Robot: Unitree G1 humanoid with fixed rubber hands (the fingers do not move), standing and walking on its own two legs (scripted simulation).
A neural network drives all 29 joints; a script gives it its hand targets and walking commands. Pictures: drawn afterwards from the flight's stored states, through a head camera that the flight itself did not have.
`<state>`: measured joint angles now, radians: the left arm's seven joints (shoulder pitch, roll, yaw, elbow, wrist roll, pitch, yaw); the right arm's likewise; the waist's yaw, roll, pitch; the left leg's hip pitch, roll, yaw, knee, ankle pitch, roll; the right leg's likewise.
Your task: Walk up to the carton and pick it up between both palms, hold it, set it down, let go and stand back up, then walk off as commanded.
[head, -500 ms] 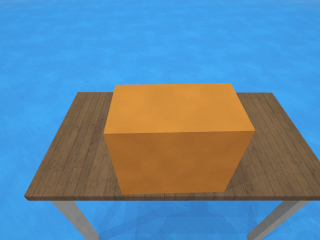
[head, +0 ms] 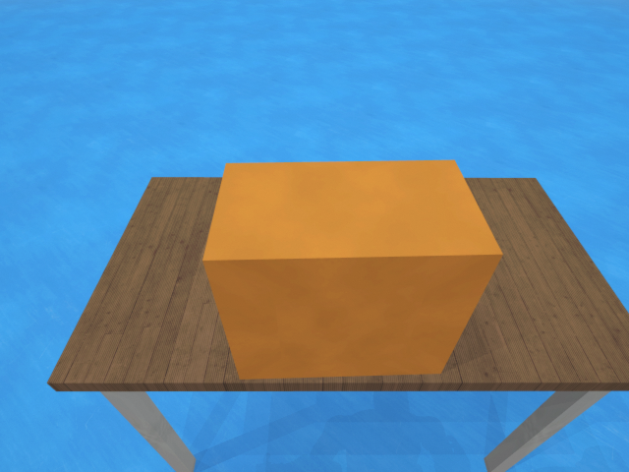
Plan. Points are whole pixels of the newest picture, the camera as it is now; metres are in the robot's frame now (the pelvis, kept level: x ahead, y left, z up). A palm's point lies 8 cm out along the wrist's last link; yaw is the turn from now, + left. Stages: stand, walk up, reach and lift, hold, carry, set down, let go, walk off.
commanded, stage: walk off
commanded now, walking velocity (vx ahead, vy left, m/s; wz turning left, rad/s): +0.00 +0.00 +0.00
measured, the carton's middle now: (341, 275) +0.40 +0.00 +0.03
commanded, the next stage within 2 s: none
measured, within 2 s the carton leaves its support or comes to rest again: neither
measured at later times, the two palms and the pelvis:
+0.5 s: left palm out of the picture +0.02 +0.33 -0.13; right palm out of the picture +0.01 -0.27 -0.11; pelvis -0.07 +0.03 -0.01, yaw -2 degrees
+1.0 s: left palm out of the picture -0.10 +0.28 -0.09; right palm out of the picture -0.10 -0.33 -0.16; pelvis -0.19 -0.03 -0.02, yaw -2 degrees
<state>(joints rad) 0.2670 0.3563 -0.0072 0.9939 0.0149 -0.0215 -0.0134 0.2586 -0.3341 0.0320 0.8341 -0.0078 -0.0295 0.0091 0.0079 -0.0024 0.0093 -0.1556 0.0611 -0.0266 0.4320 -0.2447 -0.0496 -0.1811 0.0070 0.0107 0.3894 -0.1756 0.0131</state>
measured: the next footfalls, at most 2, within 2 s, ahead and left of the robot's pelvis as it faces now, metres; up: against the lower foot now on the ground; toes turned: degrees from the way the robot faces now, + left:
right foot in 0.78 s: -0.13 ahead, -0.12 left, +0.00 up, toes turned +5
left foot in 1.30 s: -0.25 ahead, +0.15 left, +0.00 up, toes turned -7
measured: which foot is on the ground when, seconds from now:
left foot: down 0.00-0.78, up 0.80-1.00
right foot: down 0.00-0.36, up 0.38-0.76, down 0.78-1.00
